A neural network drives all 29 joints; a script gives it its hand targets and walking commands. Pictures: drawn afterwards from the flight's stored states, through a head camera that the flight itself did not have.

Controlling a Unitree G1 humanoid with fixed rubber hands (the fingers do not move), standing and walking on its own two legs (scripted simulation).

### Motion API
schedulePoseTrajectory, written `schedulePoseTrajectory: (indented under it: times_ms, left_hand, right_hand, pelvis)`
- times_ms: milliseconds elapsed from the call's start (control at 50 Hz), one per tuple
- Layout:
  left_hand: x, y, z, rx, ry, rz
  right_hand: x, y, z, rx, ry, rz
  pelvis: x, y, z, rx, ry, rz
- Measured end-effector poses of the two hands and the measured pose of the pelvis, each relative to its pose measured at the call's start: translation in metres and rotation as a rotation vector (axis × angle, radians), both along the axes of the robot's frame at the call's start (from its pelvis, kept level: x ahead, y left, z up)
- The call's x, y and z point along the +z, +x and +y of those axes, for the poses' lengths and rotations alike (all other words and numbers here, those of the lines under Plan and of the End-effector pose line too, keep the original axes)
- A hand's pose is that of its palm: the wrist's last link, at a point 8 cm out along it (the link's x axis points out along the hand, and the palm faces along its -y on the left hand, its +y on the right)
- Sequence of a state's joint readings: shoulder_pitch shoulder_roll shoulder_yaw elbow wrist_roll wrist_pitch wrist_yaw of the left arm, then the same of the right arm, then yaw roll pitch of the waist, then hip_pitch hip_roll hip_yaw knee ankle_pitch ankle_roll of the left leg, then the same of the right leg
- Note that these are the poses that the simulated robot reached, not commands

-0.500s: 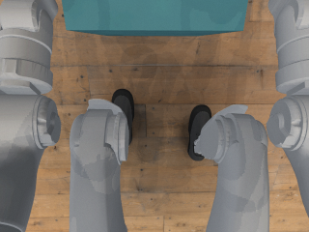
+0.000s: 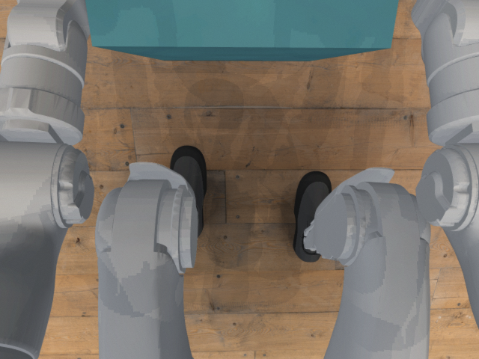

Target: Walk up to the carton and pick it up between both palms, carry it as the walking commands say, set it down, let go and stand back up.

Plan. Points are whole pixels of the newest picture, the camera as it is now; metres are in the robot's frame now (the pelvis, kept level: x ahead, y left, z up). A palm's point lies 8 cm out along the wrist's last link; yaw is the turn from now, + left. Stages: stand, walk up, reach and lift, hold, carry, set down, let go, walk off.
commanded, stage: reach and lift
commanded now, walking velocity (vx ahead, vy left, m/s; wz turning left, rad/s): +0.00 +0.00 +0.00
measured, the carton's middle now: out of the picture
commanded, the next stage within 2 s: none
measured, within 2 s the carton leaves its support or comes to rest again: leaves its support in 1.34 s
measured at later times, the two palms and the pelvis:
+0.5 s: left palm out of the picture +0.53 +0.26 -0.19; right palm out of the picture +0.58 -0.10 -0.18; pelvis +0.00 +0.00 +0.00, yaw +0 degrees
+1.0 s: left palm out of the picture +0.53 +0.26 -0.19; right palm out of the picture +0.58 -0.10 -0.18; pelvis +0.00 +0.00 +0.00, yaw +0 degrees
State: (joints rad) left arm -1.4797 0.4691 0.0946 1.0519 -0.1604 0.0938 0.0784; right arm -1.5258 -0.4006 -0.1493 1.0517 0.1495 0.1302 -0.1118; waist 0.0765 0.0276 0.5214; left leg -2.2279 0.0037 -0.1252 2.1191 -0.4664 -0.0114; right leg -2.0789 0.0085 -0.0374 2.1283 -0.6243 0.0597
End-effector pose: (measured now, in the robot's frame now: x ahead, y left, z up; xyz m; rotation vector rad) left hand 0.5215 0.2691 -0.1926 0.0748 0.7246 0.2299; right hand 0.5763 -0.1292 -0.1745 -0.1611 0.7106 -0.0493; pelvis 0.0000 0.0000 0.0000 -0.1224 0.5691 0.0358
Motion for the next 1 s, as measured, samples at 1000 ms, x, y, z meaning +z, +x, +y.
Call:
schedulePoseTrajectory:
  times_ms: [1000]
  left_hand:
    - [0.001,0.007,-0.01,0.018,-0.069,0.005]
  right_hand:
    - [-0.003,0.001,0.033,0.011,0.121,0.011]
  pelvis:
    - [-0.001,0.0,0.0,0.001,0.0,0.002]
